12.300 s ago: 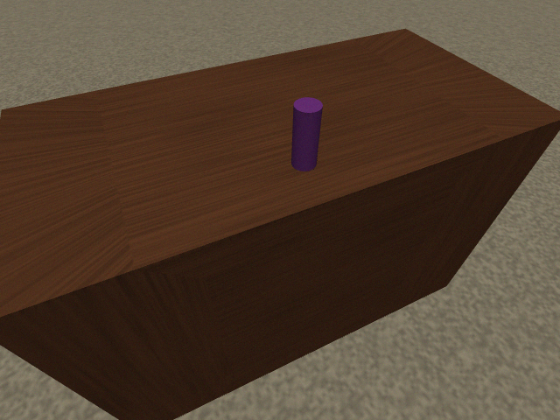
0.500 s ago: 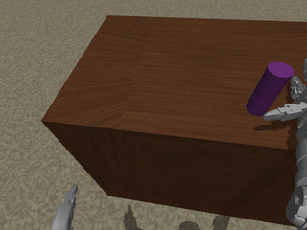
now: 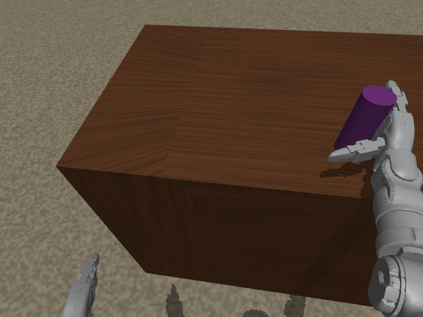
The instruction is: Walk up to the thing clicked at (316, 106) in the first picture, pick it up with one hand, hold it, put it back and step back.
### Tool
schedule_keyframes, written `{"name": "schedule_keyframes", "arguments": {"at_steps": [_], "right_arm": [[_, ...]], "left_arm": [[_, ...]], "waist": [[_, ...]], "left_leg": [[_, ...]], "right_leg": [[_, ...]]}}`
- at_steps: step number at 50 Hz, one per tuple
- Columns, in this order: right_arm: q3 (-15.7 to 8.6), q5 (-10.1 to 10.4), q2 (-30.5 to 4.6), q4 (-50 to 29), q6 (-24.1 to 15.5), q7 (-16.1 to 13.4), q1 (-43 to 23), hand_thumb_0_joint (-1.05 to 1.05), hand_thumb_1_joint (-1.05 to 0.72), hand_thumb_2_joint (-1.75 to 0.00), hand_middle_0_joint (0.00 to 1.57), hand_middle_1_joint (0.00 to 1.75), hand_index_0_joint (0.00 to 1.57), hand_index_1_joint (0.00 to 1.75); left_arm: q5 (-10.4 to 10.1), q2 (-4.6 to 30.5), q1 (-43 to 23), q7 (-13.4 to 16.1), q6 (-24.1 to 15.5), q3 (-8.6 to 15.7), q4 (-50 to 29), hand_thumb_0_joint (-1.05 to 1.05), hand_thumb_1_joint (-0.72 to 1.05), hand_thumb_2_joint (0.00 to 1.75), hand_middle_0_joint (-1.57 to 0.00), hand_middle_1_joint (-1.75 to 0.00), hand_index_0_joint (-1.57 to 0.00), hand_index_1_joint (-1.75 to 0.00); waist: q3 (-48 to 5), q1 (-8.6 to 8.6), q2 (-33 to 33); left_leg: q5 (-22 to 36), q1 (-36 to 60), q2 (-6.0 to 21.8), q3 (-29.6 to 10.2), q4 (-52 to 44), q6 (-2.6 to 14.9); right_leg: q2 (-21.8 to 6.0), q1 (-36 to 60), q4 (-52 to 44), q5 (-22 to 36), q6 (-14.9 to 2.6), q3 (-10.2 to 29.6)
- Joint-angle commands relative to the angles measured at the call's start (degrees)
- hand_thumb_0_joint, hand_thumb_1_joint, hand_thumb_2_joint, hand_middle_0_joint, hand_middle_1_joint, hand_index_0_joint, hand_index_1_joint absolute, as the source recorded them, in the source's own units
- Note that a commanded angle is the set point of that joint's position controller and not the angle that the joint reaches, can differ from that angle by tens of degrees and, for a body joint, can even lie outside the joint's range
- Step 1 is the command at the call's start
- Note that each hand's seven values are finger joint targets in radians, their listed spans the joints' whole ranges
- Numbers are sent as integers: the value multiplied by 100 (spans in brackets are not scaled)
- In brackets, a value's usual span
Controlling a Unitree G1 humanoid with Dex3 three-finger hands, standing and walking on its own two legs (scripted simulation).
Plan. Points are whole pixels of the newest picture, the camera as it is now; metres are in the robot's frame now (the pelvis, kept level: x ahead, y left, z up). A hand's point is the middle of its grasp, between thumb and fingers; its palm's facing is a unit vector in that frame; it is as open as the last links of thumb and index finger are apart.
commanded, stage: close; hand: right
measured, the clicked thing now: (361, 124) +0.47 -0.21 +0.13
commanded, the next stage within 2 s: settle in 0.72 s
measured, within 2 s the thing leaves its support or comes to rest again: leaves its support in 0.96 s
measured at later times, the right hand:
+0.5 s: hand (355, 122) +0.48 -0.20 +0.13, palm faces +0.16 +0.99 +0.01, open 12.5 cm
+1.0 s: hand (359, 121) +0.48 -0.20 +0.13, palm faces +0.18 +0.98 -0.01, open 6.9 cm
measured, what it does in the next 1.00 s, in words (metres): stands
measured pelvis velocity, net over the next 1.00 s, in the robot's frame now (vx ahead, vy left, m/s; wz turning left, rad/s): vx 0.00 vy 0.00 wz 0.00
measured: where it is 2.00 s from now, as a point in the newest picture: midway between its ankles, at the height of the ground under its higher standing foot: outside the picture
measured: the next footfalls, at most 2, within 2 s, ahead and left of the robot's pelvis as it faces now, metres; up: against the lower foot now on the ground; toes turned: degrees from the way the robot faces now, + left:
none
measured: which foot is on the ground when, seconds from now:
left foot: down 0.00-1.00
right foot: down 0.00-1.00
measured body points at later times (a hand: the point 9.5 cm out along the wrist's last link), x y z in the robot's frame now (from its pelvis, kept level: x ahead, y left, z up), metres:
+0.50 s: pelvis -0.01 +0.00 +0.00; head +0.05 -0.01 +0.45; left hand +0.14 +0.27 -0.05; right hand +0.46 -0.25 +0.13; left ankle +0.01 +0.13 -0.70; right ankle +0.00 -0.13 -0.70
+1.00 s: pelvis +0.00 +0.00 +0.00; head +0.06 -0.01 +0.45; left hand +0.14 +0.27 -0.05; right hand +0.46 -0.26 +0.13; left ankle +0.01 +0.13 -0.70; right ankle +0.00 -0.13 -0.70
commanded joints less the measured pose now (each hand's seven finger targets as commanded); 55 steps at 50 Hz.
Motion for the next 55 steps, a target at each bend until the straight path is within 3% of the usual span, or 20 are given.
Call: {"name": "schedule_keyframes", "arguments": {"at_steps": [1, 6, 8, 14, 17, 21, 23, 27, 30, 33, 35, 39, 42, 45, 47, 50, 51, 52, 53, 55], "right_arm": [[-161, -66, -1497, -1418, -472, -152, -2748, 0, 56, -5, 32, 17, 32, 17], [-280, -139, -1764, -1212, -551, -174, -3126, 0, 53, -10, 50, 28, 50, 28], [-158, -124, -1458, -624, -506, -119, -2852, 0, 50, -14, 56, 34, 56, 34], [-228, -91, -1726, -861, -538, 14, -3128, 0, 47, -20, 71, 45, 72, 45], [-188, -113, -1866, -1229, -599, 31, -3643, 0, 44, -24, 78, 50, 78, 50], [-68, -61, -1280, 60, -377, 62, -2398, 0, 28, -39, 87, 63, 87, 63], [-263, -89, -1810, -884, -528, 15, -3087, 0, 24, -43, 91, 67, 91, 67], [-212, -50, -1472, -452, -521, -10, -2552, 0, 9, -58, 99, 80, 100, 80], [-304, -59, -1783, -1183, -677, -44, -3056, 0, -2, -65, 108, 88, 108, 88], [-138, -78, -1550, -1082, -693, -68, -3142, 0, -18, -77, 116, 98, 116, 98], [-207, -123, -1751, -1202, -706, -114, -3428, 0, -27, -82, 123, 104, 122, 104], [-257, -118, -1648, -492, -600, -129, -2771, 0, -41, -98, 132, 118, 132, 118], [-155, -136, -1826, -1434, -726, -81, -3515, 0, -46, -113, 129, 127, 130, 127], [-193, -25, -1540, -387, -497, -3, -2566, 0, -51, -120, 129, 131, 130, 131], [-215, -28, -2130, -2388, -739, -76, -4464, 0, -54, -126, 133, 136, 134, 136], [-174, -15, -1589, -186, -275, -112, -2458, 0, -56, -129, 133, 138, 135, 138], [-164, -16, -1591, -398, -291, -114, -2518, 0, -54, -126, 135, 137, 136, 137], [-194, -23, -2030, -2163, -522, -153, -4099, 0, -53, -124, 135, 136, 136, 136], [-182, -74, -2162, -2082, -523, -185, -4402, 0, -49, -123, 138, 137, 139, 137], [-44, -17, -1640, -1091, -290, -161, -3354, 0, -44, -120, 135, 134, 136, 135]], "left_arm": [[29, 618, 20, 9, -251, 299, -814, 0, -56, 5, -5, -6, -5, -6], [32, 983, -281, 51, -298, 612, -1163, 0, -56, 6, -5, -5, -5, -5], [47, 845, 23, 13, -310, 476, -1028, 0, -54, 5, -5, -6, -5, -5], [48, 590, 48, -38, -334, 210, -838, 0, -55, 5, -5, -5, -5, -5], [47, 891, -653, 20, -399, 427, -1293, 0, -55, 5, -5, -5, -5, -5], [31, 716, 185, -41, -302, 300, -648, 0, -54, 5, -5, -6, -5, -5], [39, 928, -469, -22, -342, 458, -1234, 0, -55, 5, -5, -5, -5, -5], [27, 874, 150, -36, -276, 522, -972, 0, -54, 4, -5, -6, -6, -5], [38, 784, -203, -13, -314, 386, -1359, 0, -54, 5, -5, -5, -5, -5], [63, 669, -55, -29, -322, 313, -1086, 0, -53, 4, -5, -6, -6, -5], [79, 919, -71, 45, -364, 530, -1214, 0, -54, 4, -5, -6, -5, -5], [77, 804, 6, 3, -337, 393, -819, 0, -53, 4, -5, -6, -6, -5], [100, 740, -300, 17, -381, 297, -1099, 0, -56, 6, -7, -6, -6, -6], [60, 862, -277, 22, -332, 319, -789, 0, -57, 6, -7, -6, -6, -7], [50, 908, -882, 99, -416, 377, -1430, 0, -58, 7, -7, -6, -6, -7], [23, 1056, 216, 115, -274, 548, -387, 0, -56, 6, -6, -6, -6, -7], [27, 935, 17, 84, -270, 393, -511, 0, -56, 6, -6, -6, -6, -7], [22, 930, -796, 122, -372, 361, -1336, 0, -55, 6, -6, -6, -6, -6], [43, 974, -727, 154, -391, 466, -1132, 0, -56, 6, -6, -6, -6, -6], [-1, 694, 130, 95, -293, 328, -337, 0, -54, 5, -6, -6, -6, -6]], "waist": [[-2124, -80, -314], [-2158, 158, -58], [-1886, 216, -123], [-2312, 8, -470], [-2670, 102, -402], [-1803, 19, -233], [-2410, -6, -270], [-1910, 144, -65], [-2400, 68, -199], [-2088, 131, -412], [-2539, 266, -345], [-1965, 78, -407], [-2827, 13, -680], [-2237, -7, -301], [-3492, 0, -717], [-1898, 55, -144], [-1810, 66, -115], [-2889, 47, -478], [-3034, 25, -644], [-1965, -13, -545]], "left_leg": [[1901, 1050, -68, 151, -460, 85], [1566, 831, -87, 145, -499, 59], [1388, 708, -92, 140, -530, 64], [1899, 896, -79, 140, -410, 86], [1879, 1068, -50, 89, -405, 64], [1631, 761, -119, 201, -501, 96], [1658, 937, -115, 188, -471, 88], [1564, 716, -154, 235, -480, 93], [1644, 933, -108, 171, -468, 72], [1574, 723, -95, 142, -454, 95], [1737, 826, -92, 115, -454, 68], [1395, 654, -104, 164, -497, 98], [1778, 932, -131, 221, -392, 121], [1654, 923, -129, 244, -494, 105], [1933, 1259, -115, 193, -427, 117], [1737, 1052, -117, 231, -647, 93], [1746, 1041, -110, 219, -707, 69], [1931, 1249, -97, 180, -643, 84], [1970, 1236, -104, 198, -599, 98], [1805, 1051, -92, 228, -689, 117]], "right_leg": [[181, 1187, -431, 1847, -202, -145], [140, 1155, -428, 1410, -249, -93], [153, 1027, -417, 1213, -241, -99], [173, 1229, -308, 1911, -176, -103], [166, 1187, -324, 1707, -210, -107], [176, 965, -451, 1645, -176, -89], [153, 1136, -455, 1670, -187, -77], [142, 1062, -490, 1544, -194, -72], [157, 1226, -422, 1581, -215, -107], [166, 1145, -393, 1475, -206, -109], [162, 1307, -316, 1557, -229, -112], [160, 1001, -426, 1298, -202, -76], [126, 1542, -362, 1908, -137, -43], [145, 1203, -470, 1688, -163, -29], [117, 1835, -451, 2017, -146, -26], [187, 1256, -604, 1610, -203, -67], [176, 1202, -656, 1608, -214, -74], [141, 1736, -616, 1895, -184, -70], [130, 1974, -591, 1992, -165, -82], [177, 1560, -701, 1776, -159, -97]]}}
